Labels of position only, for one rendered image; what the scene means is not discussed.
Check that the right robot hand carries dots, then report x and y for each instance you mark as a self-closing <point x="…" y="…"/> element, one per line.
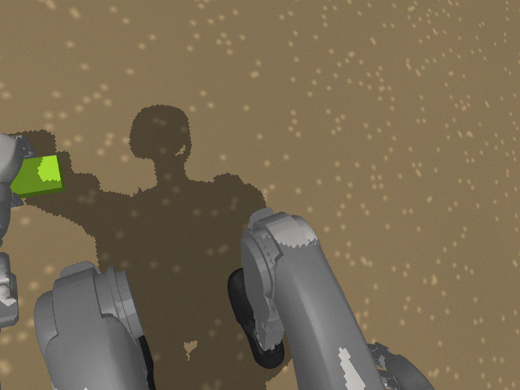
<point x="400" y="373"/>

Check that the left robot foot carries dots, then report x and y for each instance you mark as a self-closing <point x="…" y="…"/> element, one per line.
<point x="148" y="361"/>

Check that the right robot foot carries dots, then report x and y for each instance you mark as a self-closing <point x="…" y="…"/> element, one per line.
<point x="245" y="317"/>

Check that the left robot hand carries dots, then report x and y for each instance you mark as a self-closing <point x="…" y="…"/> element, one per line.
<point x="13" y="150"/>

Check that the small box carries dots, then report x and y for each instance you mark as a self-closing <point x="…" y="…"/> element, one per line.
<point x="39" y="176"/>

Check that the left robot arm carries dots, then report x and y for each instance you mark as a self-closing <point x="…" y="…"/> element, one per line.
<point x="9" y="309"/>

